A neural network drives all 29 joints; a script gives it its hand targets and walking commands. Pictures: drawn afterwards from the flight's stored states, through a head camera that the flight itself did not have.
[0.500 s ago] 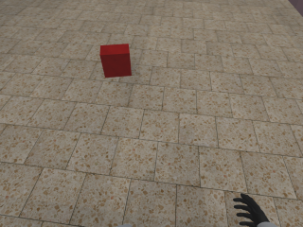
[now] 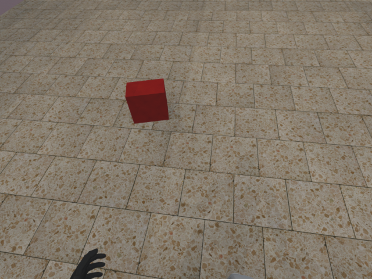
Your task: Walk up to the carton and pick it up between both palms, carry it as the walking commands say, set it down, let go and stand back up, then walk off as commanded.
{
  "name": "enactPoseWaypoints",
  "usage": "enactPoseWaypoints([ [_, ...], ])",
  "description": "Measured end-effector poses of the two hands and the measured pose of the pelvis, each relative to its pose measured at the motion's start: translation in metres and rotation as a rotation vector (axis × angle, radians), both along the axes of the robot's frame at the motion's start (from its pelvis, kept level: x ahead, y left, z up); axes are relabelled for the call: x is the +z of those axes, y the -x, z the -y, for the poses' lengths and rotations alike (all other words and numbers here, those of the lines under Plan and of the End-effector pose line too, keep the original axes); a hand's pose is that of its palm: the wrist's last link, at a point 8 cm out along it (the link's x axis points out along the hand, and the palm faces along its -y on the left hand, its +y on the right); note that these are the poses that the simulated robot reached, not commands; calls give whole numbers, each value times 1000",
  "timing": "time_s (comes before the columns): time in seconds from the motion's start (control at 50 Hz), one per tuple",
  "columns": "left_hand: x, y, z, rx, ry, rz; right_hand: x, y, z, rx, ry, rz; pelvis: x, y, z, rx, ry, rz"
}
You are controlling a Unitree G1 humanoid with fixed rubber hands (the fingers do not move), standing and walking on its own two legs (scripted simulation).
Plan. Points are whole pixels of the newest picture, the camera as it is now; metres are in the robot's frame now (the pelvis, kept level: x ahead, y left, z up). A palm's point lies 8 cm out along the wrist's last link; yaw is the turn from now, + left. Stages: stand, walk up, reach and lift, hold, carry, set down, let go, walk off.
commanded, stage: walk up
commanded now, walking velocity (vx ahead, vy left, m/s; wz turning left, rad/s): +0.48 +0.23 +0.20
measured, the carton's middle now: (148, 101) +1.36 +0.22 -0.63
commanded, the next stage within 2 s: none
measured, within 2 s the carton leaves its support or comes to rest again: neither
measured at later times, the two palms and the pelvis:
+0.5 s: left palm out of the picture +0.19 +0.34 -0.14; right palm (232, 177) +0.39 -0.13 -0.10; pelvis +0.24 +0.10 +0.01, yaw +3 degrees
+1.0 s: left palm (97, 124) +0.66 +0.30 -0.11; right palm (241, 176) +0.41 -0.17 -0.14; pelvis +0.50 +0.06 -0.01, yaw +3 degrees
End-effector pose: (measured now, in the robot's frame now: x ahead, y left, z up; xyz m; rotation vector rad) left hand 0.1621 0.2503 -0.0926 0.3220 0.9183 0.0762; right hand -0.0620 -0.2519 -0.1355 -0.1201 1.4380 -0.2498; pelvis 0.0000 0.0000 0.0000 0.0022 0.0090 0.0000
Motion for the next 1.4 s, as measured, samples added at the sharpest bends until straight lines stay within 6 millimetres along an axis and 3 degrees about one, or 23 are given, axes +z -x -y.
enactPoseWaypoints([
  [0.12,9,92,-36,223,-73,-284,10,-154,6,145,-41,171,18,-55,-2,17,-17,21],
  [0.2,13,127,-38,314,-56,-410,20,-244,-12,223,-66,264,24,-88,-13,23,-26,25],
  [0.28,8,129,-37,378,-2,-482,31,-327,-50,298,-98,350,25,-124,-31,31,-23,21],
  [0.36,-10,99,-47,403,72,-510,40,-405,-95,356,-96,430,19,-166,-57,47,-5,6],
  [0.42,-35,61,-67,393,112,-518,38,-452,-119,379,-46,484,2,-202,-82,46,13,-5],
  [0.46,-46,23,-82,359,120,-494,36,-459,-124,357,-8,474,0,-219,-93,54,13,-7],
  [0.62,-33,-168,-113,204,147,-272,53,-390,-105,157,89,206,25,-292,-112,57,37,7],
  [0.7,-26,-247,-110,144,160,-211,55,-363,-108,77,87,86,28,-328,-113,58,39,17],
  [0.76,-20,-304,-99,103,175,-165,53,-357,-114,34,66,14,28,-356,-108,59,37,20],
  [0.86,-13,-402,-67,37,191,-82,41,-381,-115,-8,24,-63,22,-409,-93,60,24,11],
  [0.94,-12,-477,-45,11,155,-10,18,-421,-100,-12,-7,-120,6,-461,-75,57,6,-6],
  [0.98,-18,-499,-44,34,110,12,1,-450,-89,8,-27,-137,-6,-487,-65,58,0,-12],
  [1.04,-19,-485,-52,93,58,-71,-7,-524,-73,63,-34,-45,-2,-513,-57,69,2,-10],
  [1.12,-7,-432,-68,221,8,-234,0,-626,-61,148,-43,88,14,-547,-56,75,-15,8],
  [1.24,6,-373,-72,351,4,-426,13,-739,-76,239,-78,193,27,-595,-65,67,-33,25],
  [1.32,9,-365,-73,406,29,-508,23,-808,-102,285,-98,268,30,-627,-81,61,-34,26],
  [1.4,1,-385,-84,432,73,-545,32,-878,-139,321,-103,354,27,-663,-104,65,-19,20],
])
